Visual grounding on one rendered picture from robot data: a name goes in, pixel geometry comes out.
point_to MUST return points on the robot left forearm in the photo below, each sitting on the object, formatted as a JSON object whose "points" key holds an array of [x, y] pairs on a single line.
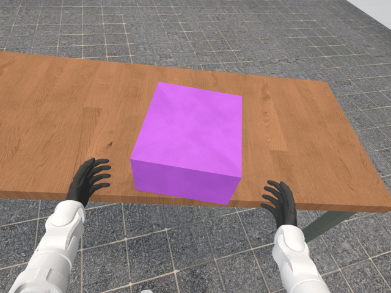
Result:
{"points": [[48, 269]]}

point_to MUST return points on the table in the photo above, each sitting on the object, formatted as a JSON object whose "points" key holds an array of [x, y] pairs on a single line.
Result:
{"points": [[58, 112]]}

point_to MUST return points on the robot right forearm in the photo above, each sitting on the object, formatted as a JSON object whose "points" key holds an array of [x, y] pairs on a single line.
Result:
{"points": [[297, 271]]}

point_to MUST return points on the robot right hand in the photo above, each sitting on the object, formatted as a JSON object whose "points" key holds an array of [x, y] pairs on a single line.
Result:
{"points": [[285, 211]]}

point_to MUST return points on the carton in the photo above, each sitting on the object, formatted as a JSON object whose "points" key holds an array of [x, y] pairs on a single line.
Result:
{"points": [[190, 144]]}

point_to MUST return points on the robot left hand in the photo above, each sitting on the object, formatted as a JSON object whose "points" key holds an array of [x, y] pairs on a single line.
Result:
{"points": [[82, 186]]}

